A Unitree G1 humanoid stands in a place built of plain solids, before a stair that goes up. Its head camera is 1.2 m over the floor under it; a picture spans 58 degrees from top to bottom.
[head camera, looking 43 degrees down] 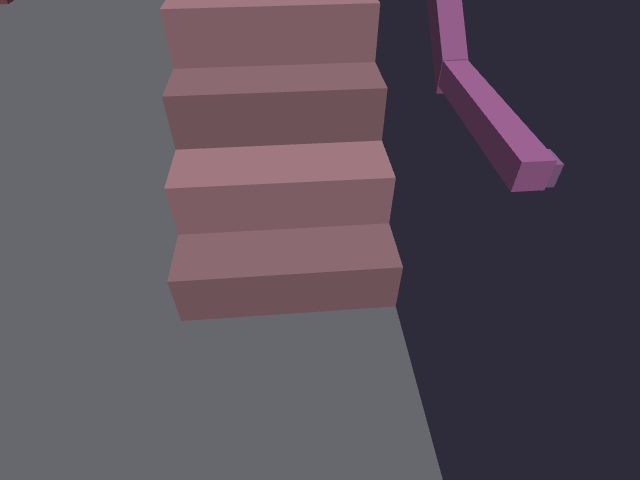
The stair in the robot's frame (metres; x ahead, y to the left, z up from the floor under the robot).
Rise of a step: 0.20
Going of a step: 0.23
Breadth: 0.74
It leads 5 degrees to the left of straight ahead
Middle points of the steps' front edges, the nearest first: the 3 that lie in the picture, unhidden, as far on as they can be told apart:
0.92 0.10 0.20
1.13 0.12 0.39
1.36 0.14 0.59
